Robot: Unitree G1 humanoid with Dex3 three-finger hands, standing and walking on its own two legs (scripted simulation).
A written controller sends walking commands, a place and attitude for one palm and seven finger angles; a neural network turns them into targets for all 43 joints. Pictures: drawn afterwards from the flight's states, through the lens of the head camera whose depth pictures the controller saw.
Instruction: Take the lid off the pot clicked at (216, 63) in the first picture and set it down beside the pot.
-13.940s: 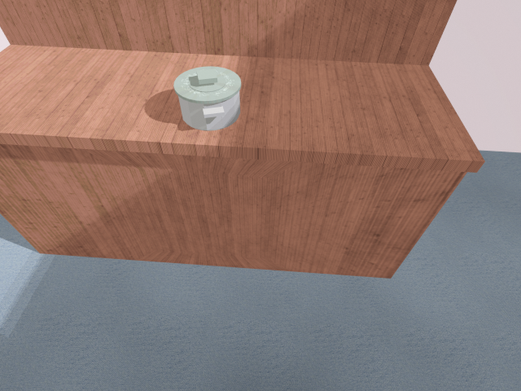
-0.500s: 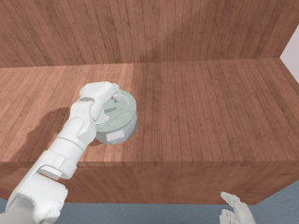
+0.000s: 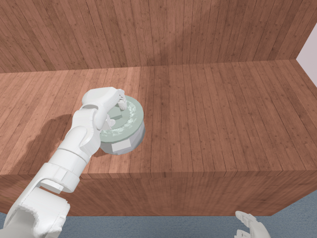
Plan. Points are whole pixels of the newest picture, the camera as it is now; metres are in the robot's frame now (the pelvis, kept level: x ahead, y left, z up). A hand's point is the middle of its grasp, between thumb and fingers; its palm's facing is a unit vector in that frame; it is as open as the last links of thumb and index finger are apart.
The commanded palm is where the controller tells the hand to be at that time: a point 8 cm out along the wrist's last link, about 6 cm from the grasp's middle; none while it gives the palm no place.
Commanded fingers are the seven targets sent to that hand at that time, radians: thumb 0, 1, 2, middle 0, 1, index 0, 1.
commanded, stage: close the fingers and squeeze the knob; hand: left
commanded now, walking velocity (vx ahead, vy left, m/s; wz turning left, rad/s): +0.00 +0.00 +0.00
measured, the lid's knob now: (112, 112) +0.44 +0.16 +0.05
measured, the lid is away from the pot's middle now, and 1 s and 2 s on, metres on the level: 0.00 0.01 0.02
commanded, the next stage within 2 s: lift the lid straight up in 0.48 s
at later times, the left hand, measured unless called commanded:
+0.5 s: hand (108, 117) +0.40 +0.15 +0.08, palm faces -0.29 -0.09 -0.95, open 7.3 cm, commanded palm +0.39 +0.15 +0.14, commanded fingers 0.00 0.62 1.07 -0.67 -0.90 -0.83 -1.00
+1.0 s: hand (107, 115) +0.40 +0.15 +0.10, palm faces -0.28 -0.08 -0.96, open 6.9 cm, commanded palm +0.39 +0.16 +0.17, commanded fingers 0.00 0.64 1.07 -0.68 -0.90 -0.85 -1.01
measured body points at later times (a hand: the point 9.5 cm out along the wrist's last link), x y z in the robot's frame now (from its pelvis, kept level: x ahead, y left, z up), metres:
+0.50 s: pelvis +0.00 +0.00 +0.00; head +0.03 -0.04 +0.45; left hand +0.41 +0.15 +0.13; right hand +0.17 -0.23 -0.12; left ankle -0.05 +0.09 -0.74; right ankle +0.01 -0.12 -0.74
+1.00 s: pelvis -0.01 +0.00 +0.00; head +0.02 -0.04 +0.45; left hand +0.41 +0.15 +0.15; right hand +0.16 -0.24 -0.12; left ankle -0.05 +0.09 -0.74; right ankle +0.01 -0.12 -0.74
